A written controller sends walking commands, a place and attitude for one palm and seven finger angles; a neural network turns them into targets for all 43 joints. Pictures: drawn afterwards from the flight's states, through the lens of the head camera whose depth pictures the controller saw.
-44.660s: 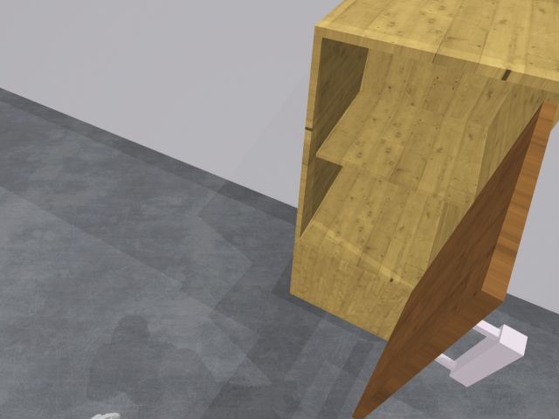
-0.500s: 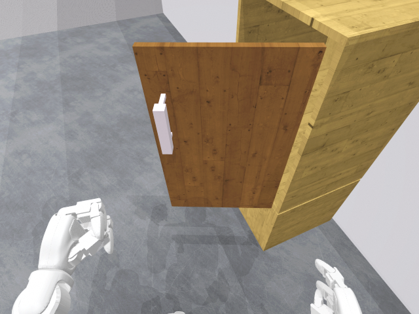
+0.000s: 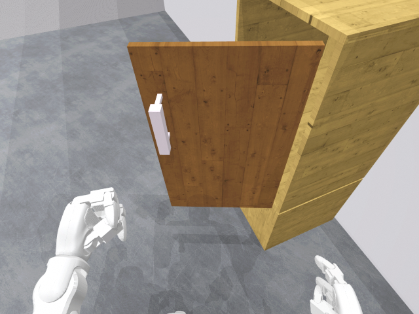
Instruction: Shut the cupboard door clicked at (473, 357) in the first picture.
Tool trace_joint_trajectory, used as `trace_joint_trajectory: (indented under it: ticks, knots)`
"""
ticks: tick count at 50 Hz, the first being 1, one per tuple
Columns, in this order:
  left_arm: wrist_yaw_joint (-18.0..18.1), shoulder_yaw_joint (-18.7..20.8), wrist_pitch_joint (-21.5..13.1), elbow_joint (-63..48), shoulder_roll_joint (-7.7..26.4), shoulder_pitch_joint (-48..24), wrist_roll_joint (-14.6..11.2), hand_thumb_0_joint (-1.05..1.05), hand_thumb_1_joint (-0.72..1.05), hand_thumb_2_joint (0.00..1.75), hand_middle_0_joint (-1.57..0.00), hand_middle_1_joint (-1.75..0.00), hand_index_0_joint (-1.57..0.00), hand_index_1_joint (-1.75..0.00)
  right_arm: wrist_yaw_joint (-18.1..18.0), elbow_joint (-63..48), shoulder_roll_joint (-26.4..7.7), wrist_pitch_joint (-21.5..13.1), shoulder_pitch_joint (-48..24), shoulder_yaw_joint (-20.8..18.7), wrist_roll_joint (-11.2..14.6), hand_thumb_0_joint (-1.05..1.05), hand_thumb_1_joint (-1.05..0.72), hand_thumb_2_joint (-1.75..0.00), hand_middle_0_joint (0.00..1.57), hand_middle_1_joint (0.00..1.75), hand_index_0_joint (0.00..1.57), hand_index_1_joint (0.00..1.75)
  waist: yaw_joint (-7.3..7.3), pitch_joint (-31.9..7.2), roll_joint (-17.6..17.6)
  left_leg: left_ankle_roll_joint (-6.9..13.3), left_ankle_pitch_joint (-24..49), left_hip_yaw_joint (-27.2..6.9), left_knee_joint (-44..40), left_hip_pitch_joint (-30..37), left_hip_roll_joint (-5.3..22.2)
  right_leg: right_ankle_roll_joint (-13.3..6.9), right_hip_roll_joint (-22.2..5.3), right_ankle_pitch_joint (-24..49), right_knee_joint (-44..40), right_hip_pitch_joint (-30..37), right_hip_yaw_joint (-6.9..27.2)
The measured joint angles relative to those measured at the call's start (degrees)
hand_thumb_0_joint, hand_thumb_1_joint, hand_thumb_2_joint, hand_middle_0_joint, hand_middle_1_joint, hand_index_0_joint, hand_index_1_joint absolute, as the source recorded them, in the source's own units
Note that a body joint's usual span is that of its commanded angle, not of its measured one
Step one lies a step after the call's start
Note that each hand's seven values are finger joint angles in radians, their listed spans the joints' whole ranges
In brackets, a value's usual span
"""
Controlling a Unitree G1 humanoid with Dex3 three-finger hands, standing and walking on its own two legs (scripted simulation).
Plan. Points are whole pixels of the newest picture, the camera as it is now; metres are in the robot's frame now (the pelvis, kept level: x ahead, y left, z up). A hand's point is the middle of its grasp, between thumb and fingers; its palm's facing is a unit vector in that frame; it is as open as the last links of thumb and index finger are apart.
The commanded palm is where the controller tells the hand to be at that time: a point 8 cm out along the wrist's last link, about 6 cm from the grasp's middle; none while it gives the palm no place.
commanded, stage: bring the fist close to the handle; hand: left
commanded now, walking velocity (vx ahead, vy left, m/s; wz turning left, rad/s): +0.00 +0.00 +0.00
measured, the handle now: (162, 124) +0.49 +0.14 +0.09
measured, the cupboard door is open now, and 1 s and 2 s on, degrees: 65 65 55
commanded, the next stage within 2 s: push the door shut along its arc in 1.20 s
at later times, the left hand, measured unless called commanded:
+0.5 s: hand (152, 184) +0.33 +0.13 +0.09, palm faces +0.01 -1.00 -0.03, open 3.1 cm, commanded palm +0.31 +0.18 +0.09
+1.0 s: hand (170, 158) +0.39 +0.11 +0.09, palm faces +0.04 -1.00 -0.02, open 3.1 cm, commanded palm +0.36 +0.16 +0.09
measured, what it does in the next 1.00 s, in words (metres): stands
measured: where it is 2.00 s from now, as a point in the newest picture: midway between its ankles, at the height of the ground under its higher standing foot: outside the picture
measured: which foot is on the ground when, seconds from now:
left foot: down 0.00-1.00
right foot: down 0.00-1.00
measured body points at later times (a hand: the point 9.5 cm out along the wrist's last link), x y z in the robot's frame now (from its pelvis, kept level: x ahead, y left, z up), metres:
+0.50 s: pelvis +0.00 +0.00 +0.01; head +0.03 -0.02 +0.45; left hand +0.32 +0.18 +0.09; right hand +0.15 -0.24 -0.09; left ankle +0.02 +0.12 -0.70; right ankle -0.02 -0.10 -0.70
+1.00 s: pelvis +0.00 -0.01 +0.01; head +0.03 -0.02 +0.46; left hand +0.38 +0.16 +0.10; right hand +0.09 -0.26 -0.11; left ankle +0.02 +0.12 -0.70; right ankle -0.02 -0.10 -0.70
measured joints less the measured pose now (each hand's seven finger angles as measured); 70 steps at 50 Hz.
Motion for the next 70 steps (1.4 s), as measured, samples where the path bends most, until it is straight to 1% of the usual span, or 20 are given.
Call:
trace_joint_trajectory:
  ticks: [6, 11, 15, 21, 27, 33, 44, 48, 53, 60, 67, 70]
  knots:
    - [2.52, -2.32, 1.56, 1.82, -1.17, -3.71, 1.97, 0.02, 0.90, 0.90, -1.30, -1.50, -1.30, -1.50, 0.62, 0.09, 0.58, 1.24, -0.01, 0.18, -0.17, 0.02, -0.91, -0.90, 0.21, 0.30, 0.20, 0.30, -0.56, -0.20, -0.19, 0.09, 0.26, 0.84, -1.03, 0.82, -0.04, 0.10, -0.09, 0.20, -0.36, 0.21, 0.84]
    - [4.91, -2.41, 1.93, 5.12, -1.52, -7.23, 3.09, 0.02, 0.90, 0.89, -1.30, -1.49, -1.30, -1.50, 1.03, 0.46, 0.88, 2.56, 0.07, 0.28, -0.37, 0.02, -0.91, -0.90, 0.21, 0.30, 0.20, 0.30, -0.91, -0.16, -0.53, 0.03, 0.47, 1.34, -1.78, 1.49, 0.06, 0.08, -0.02, 0.37, -0.70, 0.50, 1.34]
    - [6.13, -2.23, 1.52, 8.13, -1.68, -10.61, 3.58, 0.02, 0.90, 0.89, -1.30, -1.49, -1.30, -1.50, 1.30, 1.16, 0.76, 3.26, -0.01, 0.08, -0.36, 0.02, -0.91, -0.90, 0.21, 0.30, 0.20, 0.30, -1.06, 0.08, -0.60, -0.04, 0.59, 1.41, -2.05, 1.68, 0.18, -0.01, 0.11, 0.54, -0.96, 0.64, 1.42]
    - [6.91, -2.78, 0.93, 12.15, -2.29, -14.69, 4.08, 0.02, 0.90, 0.90, -1.30, -1.49, -1.30, -1.50, 1.59, 1.97, 0.40, 4.32, 0.05, -0.39, -0.30, 0.02, -0.91, -0.90, 0.21, 0.30, 0.20, 0.30, -1.22, 0.09, -0.60, -0.05, 0.91, 1.66, -2.79, 2.05, 0.21, 0.00, 0.14, 0.85, -1.48, 0.79, 1.67]
    - [8.68, -3.32, 0.60, 17.93, -2.88, -20.74, 5.05, 0.02, 0.90, 0.90, -1.30, -1.50, -1.30, -1.50, 1.81, 2.86, 0.34, 5.29, -0.28, -0.72, -0.30, 0.02, -0.91, -0.90, 0.21, 0.30, 0.20, 0.30, -1.48, 0.40, -0.89, -0.13, 1.30, 1.78, -3.21, 1.91, 0.23, -0.09, 0.16, 1.13, -1.61, 0.47, 1.80]
    - [10.18, -2.87, -0.30, 24.14, -3.13, -26.74, 5.91, 0.02, 0.90, 0.90, -1.30, -1.50, -1.30, -1.50, 2.29, 3.50, 0.53, 6.40, -0.25, -0.89, -0.47, 0.02, -0.91, -0.90, 0.20, 0.30, 0.20, 0.30, -2.05, 0.25, -1.13, -0.26, 1.58, 2.01, -3.52, 1.49, 0.43, -0.22, 0.35, 1.42, -1.71, -0.18, 2.03]
    - [12.40, -1.45, -2.24, 33.78, -3.80, -34.44, 7.00, 0.01, 0.90, 0.89, -1.30, -1.49, -1.30, -1.50, 3.21, 4.62, 0.60, 8.62, 1.24, -1.40, -0.80, 0.01, -0.91, -0.90, 0.20, 0.30, 0.20, 0.30, -3.02, -0.22, -1.22, -0.40, 1.98, 2.53, -4.01, 0.85, 0.75, -0.36, 0.66, 1.83, -1.79, -1.28, 2.56]
    - [12.43, -0.12, -3.39, 35.21, -3.47, -34.95, 7.12, 0.02, 0.90, 0.89, -1.30, -1.49, -1.30, -1.50, 3.39, 4.56, 0.58, 9.31, 2.00, -1.70, -0.86, 0.01, -0.91, -0.90, 0.20, 0.30, 0.20, 0.30, -3.39, -0.34, -1.24, -0.45, 2.16, 2.88, -4.35, 0.71, 0.99, -0.44, 0.89, 2.13, -2.01, -1.66, 2.92]
    - [11.82, 0.42, -4.68, 35.34, -3.20, -34.17, 6.73, 0.02, 0.90, 0.89, -1.30, -1.49, -1.30, -1.50, 3.49, 4.71, 0.30, 9.85, 2.91, -2.14, -0.78, 0.01, -0.91, -0.90, 0.20, 0.30, 0.20, 0.30, -3.30, -0.33, -1.07, -0.43, 2.26, 3.06, -4.70, 0.98, 1.08, -0.42, 0.98, 2.30, -2.34, -1.47, 3.10]
    - [11.65, -0.27, -5.24, 35.48, -3.33, -33.80, 6.53, 0.02, 0.90, 0.90, -1.30, -1.50, -1.30, -1.50, 3.27, 4.91, 0.07, 10.02, 2.72, -2.35, -0.61, 0.01, -0.91, -0.90, 0.20, 0.30, 0.20, 0.30, -3.04, -0.03, -0.93, -0.34, 2.43, 2.79, -4.77, 1.13, 0.99, -0.35, 0.91, 2.50, -2.68, -1.08, 2.84]
    - [11.76, -0.26, -5.43, 37.97, -3.51, -36.06, 6.80, 0.02, 0.90, 0.90, -1.30, -1.50, -1.30, -1.50, 3.06, 4.69, 0.34, 9.93, 1.30, -2.00, -0.64, 0.01, -0.91, -0.90, 0.20, 0.30, 0.20, 0.30, -3.07, 0.14, -1.10, -0.19, 2.49, 2.67, -4.42, 0.65, 0.85, -0.21, 0.78, 2.57, -2.46, -1.43, 2.72]
    - [11.32, -0.16, -5.65, 39.84, -2.98, -37.74, 7.14, 0.02, 0.90, 0.90, -1.30, -1.50, -1.30, -1.50, 2.98, 4.49, 0.48, 9.89, 0.84, -1.72, -0.60, 0.01, -0.91, -0.90, 0.20, 0.30, 0.20, 0.30, -3.28, 0.22, -1.19, -0.12, 2.44, 2.59, -4.12, 0.24, 0.81, -0.15, 0.73, 2.56, -2.27, -1.75, 2.64]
